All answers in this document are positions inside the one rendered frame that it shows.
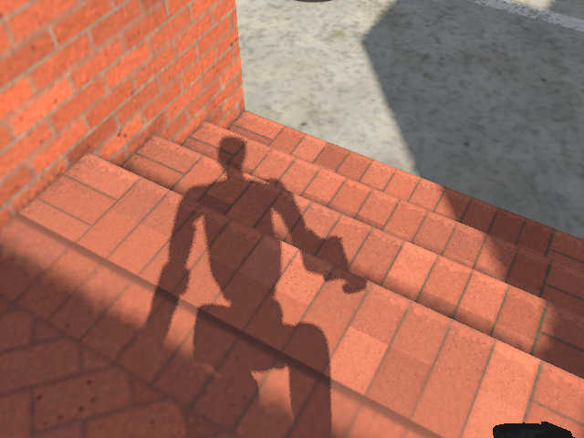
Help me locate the stairs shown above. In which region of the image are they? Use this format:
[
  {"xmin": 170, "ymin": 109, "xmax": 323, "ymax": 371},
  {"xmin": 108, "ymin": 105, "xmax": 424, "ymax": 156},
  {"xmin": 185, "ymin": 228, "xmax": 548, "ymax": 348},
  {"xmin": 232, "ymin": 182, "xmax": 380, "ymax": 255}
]
[{"xmin": 120, "ymin": 110, "xmax": 584, "ymax": 379}]

